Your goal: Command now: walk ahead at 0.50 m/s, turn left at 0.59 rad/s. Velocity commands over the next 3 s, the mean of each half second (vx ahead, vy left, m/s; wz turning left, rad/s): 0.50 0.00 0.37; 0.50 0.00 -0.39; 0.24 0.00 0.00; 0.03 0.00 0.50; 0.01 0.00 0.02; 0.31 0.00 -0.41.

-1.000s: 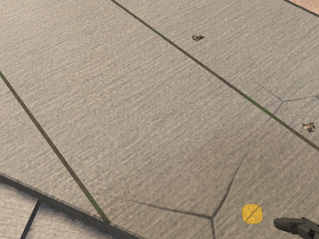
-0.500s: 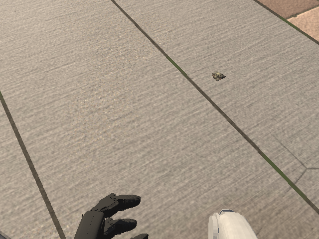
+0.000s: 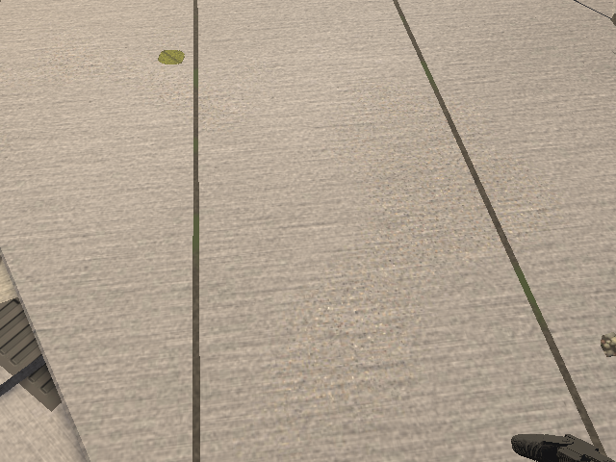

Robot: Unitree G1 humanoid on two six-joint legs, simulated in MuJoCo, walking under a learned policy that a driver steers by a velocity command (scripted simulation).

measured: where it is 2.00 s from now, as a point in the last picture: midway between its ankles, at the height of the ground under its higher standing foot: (336, 330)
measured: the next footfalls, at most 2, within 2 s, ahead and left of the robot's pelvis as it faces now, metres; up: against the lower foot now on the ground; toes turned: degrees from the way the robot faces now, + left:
left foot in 0.14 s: +0.24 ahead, +0.12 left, +0.00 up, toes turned +9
right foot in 0.68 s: +0.63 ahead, -0.04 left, +0.00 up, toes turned +4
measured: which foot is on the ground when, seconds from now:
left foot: up 0.00-0.12, down 0.14-0.70, up 0.72-1.00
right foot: down 0.00-0.12, up 0.14-0.66, down 0.68-1.00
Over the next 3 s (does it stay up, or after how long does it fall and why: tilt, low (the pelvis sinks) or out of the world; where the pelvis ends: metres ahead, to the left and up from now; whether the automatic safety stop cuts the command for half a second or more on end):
stays up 0.96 0.01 -0.02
